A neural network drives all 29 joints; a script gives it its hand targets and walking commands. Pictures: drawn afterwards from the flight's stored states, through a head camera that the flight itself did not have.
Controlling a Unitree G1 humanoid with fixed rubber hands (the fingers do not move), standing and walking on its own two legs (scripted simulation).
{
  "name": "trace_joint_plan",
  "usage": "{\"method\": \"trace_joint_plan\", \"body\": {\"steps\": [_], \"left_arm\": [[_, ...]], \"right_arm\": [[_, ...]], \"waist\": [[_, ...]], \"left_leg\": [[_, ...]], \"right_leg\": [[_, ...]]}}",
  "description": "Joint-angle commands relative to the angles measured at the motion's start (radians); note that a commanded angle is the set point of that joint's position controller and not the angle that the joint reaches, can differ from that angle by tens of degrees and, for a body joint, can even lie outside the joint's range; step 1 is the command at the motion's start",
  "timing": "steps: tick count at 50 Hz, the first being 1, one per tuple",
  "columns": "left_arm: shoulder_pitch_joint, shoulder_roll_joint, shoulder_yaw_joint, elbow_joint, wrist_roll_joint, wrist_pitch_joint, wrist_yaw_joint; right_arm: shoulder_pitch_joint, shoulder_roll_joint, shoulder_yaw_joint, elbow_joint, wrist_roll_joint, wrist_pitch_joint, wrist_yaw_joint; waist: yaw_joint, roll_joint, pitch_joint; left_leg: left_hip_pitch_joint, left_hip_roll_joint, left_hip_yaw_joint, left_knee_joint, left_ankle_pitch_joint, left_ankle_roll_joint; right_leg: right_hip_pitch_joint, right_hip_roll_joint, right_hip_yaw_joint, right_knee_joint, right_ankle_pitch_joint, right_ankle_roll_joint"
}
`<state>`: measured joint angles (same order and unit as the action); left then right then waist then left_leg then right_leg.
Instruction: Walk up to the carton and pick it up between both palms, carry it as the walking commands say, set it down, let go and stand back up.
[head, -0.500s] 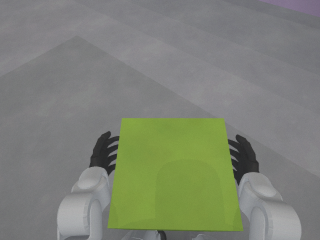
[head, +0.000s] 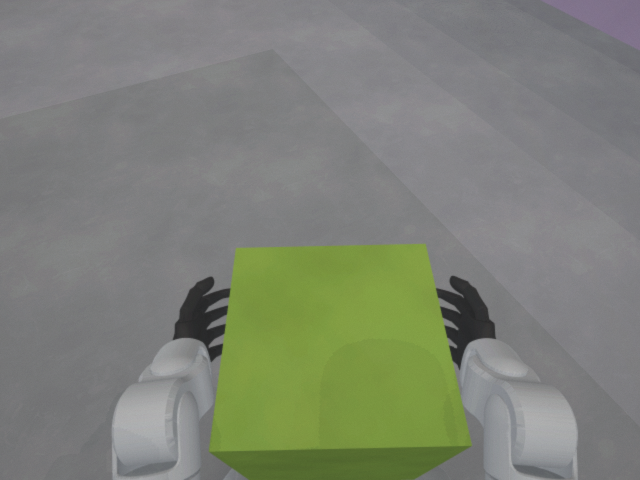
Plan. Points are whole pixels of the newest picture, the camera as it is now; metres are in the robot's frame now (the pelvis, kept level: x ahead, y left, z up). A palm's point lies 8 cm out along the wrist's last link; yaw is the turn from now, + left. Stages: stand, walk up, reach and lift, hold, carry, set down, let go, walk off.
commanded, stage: carry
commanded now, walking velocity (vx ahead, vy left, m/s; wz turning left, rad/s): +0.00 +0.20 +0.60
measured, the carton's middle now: (332, 373) +0.24 +0.01 -0.01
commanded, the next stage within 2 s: none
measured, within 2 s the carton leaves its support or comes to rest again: neither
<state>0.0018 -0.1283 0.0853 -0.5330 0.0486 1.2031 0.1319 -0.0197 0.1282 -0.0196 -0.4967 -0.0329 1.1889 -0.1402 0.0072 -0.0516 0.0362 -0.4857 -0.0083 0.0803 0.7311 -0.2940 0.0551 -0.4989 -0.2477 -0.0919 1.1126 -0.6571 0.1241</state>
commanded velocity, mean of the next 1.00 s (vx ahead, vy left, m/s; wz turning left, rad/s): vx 0.00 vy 0.10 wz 0.31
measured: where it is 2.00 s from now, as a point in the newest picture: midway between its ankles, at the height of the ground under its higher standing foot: outside the picture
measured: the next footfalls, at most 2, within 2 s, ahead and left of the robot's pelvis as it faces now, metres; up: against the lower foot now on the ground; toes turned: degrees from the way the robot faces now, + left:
right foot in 0.22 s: +0.03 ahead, -0.02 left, +0.00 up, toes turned -1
left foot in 0.56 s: +0.00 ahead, +0.42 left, +0.00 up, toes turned +25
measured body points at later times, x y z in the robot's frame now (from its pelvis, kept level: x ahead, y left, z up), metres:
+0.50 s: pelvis -0.04 +0.20 +0.02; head -0.05 +0.19 +0.47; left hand +0.16 +0.41 +0.12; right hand +0.25 +0.12 +0.13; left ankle -0.04 +0.38 -0.67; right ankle -0.01 -0.02 -0.71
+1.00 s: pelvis -0.15 +0.41 +0.02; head -0.16 +0.38 +0.47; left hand +0.02 +0.64 +0.12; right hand +0.13 +0.36 +0.11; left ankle -0.16 +0.45 -0.65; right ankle -0.11 +0.28 -0.71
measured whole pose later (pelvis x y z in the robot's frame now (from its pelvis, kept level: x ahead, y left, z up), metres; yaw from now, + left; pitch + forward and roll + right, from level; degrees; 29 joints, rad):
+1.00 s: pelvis -0.15 +0.41 +0.02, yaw +21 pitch +0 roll +0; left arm 0.03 -0.13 0.05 -0.52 0.03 1.15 0.13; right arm 0.05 0.13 -0.03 -0.58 -0.04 1.17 -0.14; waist 0.03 0.05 -0.06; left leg -0.48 -0.11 0.06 1.00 -0.34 -0.12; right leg -0.24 -0.09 -0.12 0.54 -0.28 0.01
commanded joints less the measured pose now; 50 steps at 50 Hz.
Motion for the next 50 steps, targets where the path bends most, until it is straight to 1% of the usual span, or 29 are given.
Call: {"method": "trace_joint_plan", "body": {"steps": [1,5,7,8,9,10,11,12,14,17,21,24,25,26,27,29,30,34,38,40,41,42,43,44,45,46,47,49,50], "left_arm": [[-0.534,-0.975,-0.818,-0.306,-0.389,-0.099,-0.130],[-0.448,-0.947,-0.795,-0.285,-0.377,-0.127,-0.144],[-0.366,-0.884,-0.753,-0.228,-0.343,-0.109,-0.144],[-0.282,-0.850,-0.703,-0.166,-0.316,-0.099,-0.146],[-0.250,-0.835,-0.670,-0.128,-0.301,-0.087,-0.151],[-0.244,-0.827,-0.623,-0.107,-0.291,-0.082,-0.154],[-0.200,-0.804,-0.601,-0.053,-0.264,-0.074,-0.149],[-0.216,-0.798,-0.588,-0.064,-0.266,-0.072,-0.152],[-0.208,-0.810,-0.555,-0.012,-0.243,-0.052,-0.150],[-0.346,-0.762,-0.642,-0.164,-0.299,-0.060,-0.136],[-0.291,-0.661,-0.615,-0.136,-0.241,-0.011,-0.089],[-0.272,-0.674,-0.616,-0.121,-0.221,0.008,-0.076],[-0.320,-0.689,-0.624,-0.154,-0.232,0.007,-0.077],[-0.327,-0.691,-0.633,-0.147,-0.237,0.014,-0.080],[-0.371,-0.722,-0.654,-0.180,-0.256,0.011,-0.088],[-0.443,-0.771,-0.702,-0.193,-0.314,-0.008,-0.105],[-0.417,-0.842,-0.732,-0.176,-0.329,-0.024,-0.104],[-0.534,-0.994,-0.805,-0.237,-0.382,-0.073,-0.140],[-0.480,-0.934,-0.812,-0.253,-0.393,-0.098,-0.149],[-0.434,-0.910,-0.782,-0.206,-0.368,-0.089,-0.149],[-0.406,-0.874,-0.762,-0.199,-0.351,-0.088,-0.147],[-0.352,-0.867,-0.737,-0.144,-0.328,-0.077,-0.146],[-0.281,-0.839,-0.692,-0.089,-0.316,-0.059,-0.146],[-0.260,-0.806,-0.621,-0.051,-0.291,-0.058,-0.145],[-0.239,-0.861,-0.599,-0.035,-0.283,-0.063,-0.148],[-0.250,-0.846,-0.603,0.005,-0.275,-0.053,-0.146],[-0.285,-0.831,-0.619,-0.013,-0.283,-0.043,-0.139],[-0.338,-0.799,-0.613,-0.053,-0.271,-0.038,-0.147],[-0.378,-0.768,-0.634,-0.085,-0.286,-0.025,-0.145]], "right_arm": [[-0.378,0.934,0.598,-0.244,0.285,-0.093,0.146],[-0.316,0.916,0.634,-0.250,0.265,-0.111,0.144],[-0.281,0.848,0.635,-0.248,0.241,-0.088,0.134],[-0.280,0.818,0.656,-0.241,0.242,-0.075,0.127],[-0.327,0.803,0.688,-0.284,0.251,-0.062,0.120],[-0.286,0.797,0.694,-0.273,0.263,-0.039,0.112],[-0.384,0.780,0.708,-0.284,0.275,-0.032,0.116],[-0.422,0.786,0.721,-0.286,0.293,-0.025,0.121],[-0.457,0.796,0.717,-0.249,0.311,-0.005,0.125],[-0.385,0.803,0.673,-0.175,0.288,-0.007,0.116],[-0.293,0.727,0.612,-0.068,0.253,0.044,0.105],[-0.309,0.724,0.592,-0.101,0.263,0.057,0.108],[-0.305,0.749,0.579,-0.087,0.263,0.058,0.104],[-0.299,0.749,0.564,-0.091,0.258,0.054,0.106],[-0.311,0.748,0.541,-0.082,0.249,0.044,0.105],[-0.338,0.796,0.560,-0.084,0.248,0.031,0.114],[-0.366,0.821,0.569,-0.148,0.271,0.010,0.124],[-0.438,0.938,0.591,-0.244,0.287,-0.077,0.144],[-0.284,0.904,0.584,-0.187,0.249,-0.096,0.139],[-0.303,0.876,0.599,-0.185,0.250,-0.083,0.136],[-0.290,0.859,0.609,-0.178,0.248,-0.076,0.135],[-0.357,0.827,0.622,-0.207,0.250,-0.070,0.132],[-0.345,0.795,0.647,-0.228,0.252,-0.056,0.123],[-0.323,0.786,0.681,-0.235,0.274,-0.042,0.120],[-0.416,0.818,0.712,-0.256,0.315,-0.045,0.129],[-0.461,0.793,0.695,-0.241,0.322,-0.035,0.130],[-0.448,0.796,0.667,-0.193,0.307,-0.021,0.123],[-0.408,0.797,0.666,-0.175,0.291,-0.009,0.116],[-0.400,0.760,0.633,-0.156,0.268,-0.002,0.107]], "waist": [[-0.017,0.292,-0.498],[-0.021,0.205,-0.531],[-0.011,0.179,-0.462],[0.003,0.137,-0.465],[0.037,0.030,-0.435],[0.019,-0.450,-0.466],[0.006,-0.452,-0.319],[0.005,-0.354,-0.296],[-0.009,-0.200,-0.169],[-0.009,-0.132,-0.188],[-0.019,-0.228,-0.097],[-0.034,-0.175,-0.238],[-0.047,-0.084,-0.297],[-0.072,0.177,-0.329],[-0.044,0.476,-0.299],[-0.027,0.277,-0.349],[-0.026,0.228,-0.409],[-0.023,0.222,-0.462],[-0.024,0.145,-0.527],[-0.013,0.130,-0.476],[0.001,0.158,-0.452],[0.041,0.273,-0.432],[0.088,0.249,-0.381],[0.088,-0.332,-0.380],[0.025,-0.409,-0.330],[0.013,-0.268,-0.231],[-0.003,-0.184,-0.186],[-0.027,-0.170,-0.207],[-0.023,-0.170,-0.191]], "left_leg": [[0.435,0.199,-0.296,-0.252,0.473,0.111],[0.374,0.233,-0.393,-0.332,0.319,0.156],[0.241,0.201,-0.393,-0.384,0.334,0.087],[0.135,0.158,-0.347,-0.385,0.384,-0.012],[-0.088,0.066,-0.198,-0.330,0.365,-0.161],[-0.149,-0.033,-0.100,0.202,-0.154,-0.150],[-0.220,0.003,-0.127,0.473,-0.235,-0.123],[-0.190,0.074,-0.239,0.634,-0.203,-0.101],[-0.202,0.041,-0.164,0.563,-0.107,-0.091],[-0.252,0.022,-0.027,0.323,-0.110,-0.119],[-0.008,0.021,0.096,0.085,-0.145,-0.123],[0.174,-0.006,0.135,-0.125,0.011,-0.099],[0.278,-0.043,0.102,-0.202,0.073,-0.088],[0.389,0.091,-0.119,-0.295,0.350,-0.024],[0.431,0.307,-0.486,-0.326,0.777,0.071],[0.346,0.343,-0.396,-0.261,0.866,0.128],[0.403,0.288,-0.349,-0.247,0.683,0.107],[0.385,0.254,-0.344,-0.359,0.056,0.089],[0.438,0.320,-0.445,-0.447,0.002,0.082],[0.382,0.300,-0.428,-0.555,-0.060,-0.030],[0.300,0.265,-0.349,-0.633,-0.009,-0.144],[0.119,0.208,-0.241,-0.676,0.226,-0.369],[-0.067,0.062,-0.049,-0.509,0.300,-0.542],[0.000,-0.119,0.101,0.198,-0.037,-0.488],[0.107,0.042,-0.173,0.570,-0.134,-0.296],[0.027,0.067,-0.290,0.574,-0.174,-0.186],[-0.049,0.066,-0.273,0.447,-0.123,-0.111],[-0.033,0.079,-0.149,0.097,-0.057,-0.075],[-0.001,0.052,-0.059,0.025,-0.121,-0.070]], "right_leg": [[-0.056,0.103,0.031,0.011,0.125,-0.037],[0.074,0.136,0.057,-0.166,0.167,-0.081],[0.213,0.155,0.050,-0.333,0.169,-0.115],[0.377,0.158,0.042,-0.521,0.167,-0.129],[0.648,0.081,0.053,-0.849,0.218,-0.161],[0.627,-0.356,0.462,-0.853,0.319,-0.286],[0.453,-0.483,0.479,-0.846,0.696,-0.361],[0.370,-0.400,0.349,-0.782,0.800,-0.375],[0.311,-0.244,0.160,-0.787,0.770,-0.253],[0.536,-0.202,-0.011,-0.675,1.100,-0.193],[0.285,-0.187,-0.098,-0.709,0.847,-0.131],[0.299,-0.194,-0.125,-0.572,0.749,-0.086],[0.269,-0.127,-0.158,-0.417,0.674,-0.059],[0.101,-0.026,-0.179,-0.189,0.310,-0.013],[-0.127,0.111,-0.132,0.012,-0.182,0.028],[-0.048,0.097,0.009,0.164,-0.134,-0.006],[-0.055,0.114,0.011,0.139,-0.061,-0.016],[-0.068,0.089,0.063,0.108,0.144,-0.042],[0.006,0.121,0.111,-0.003,0.180,-0.077],[0.080,0.151,0.079,-0.140,0.195,-0.098],[0.210,0.177,0.014,-0.284,0.178,-0.109],[0.462,0.186,-0.050,-0.512,0.114,-0.136],[0.695,0.194,-0.139,-0.797,0.123,-0.210],[0.593,-0.058,0.154,-1.032,0.252,-0.288],[0.299,-0.282,0.363,-0.920,0.472,-0.326],[0.223,-0.254,0.317,-0.857,0.518,-0.319],[0.273,-0.196,0.240,-0.802,0.572,-0.270],[0.432,-0.085,0.019,-0.693,0.860,-0.159],[0.414,-0.057,-0.043,-0.655,0.846,-0.157]]}}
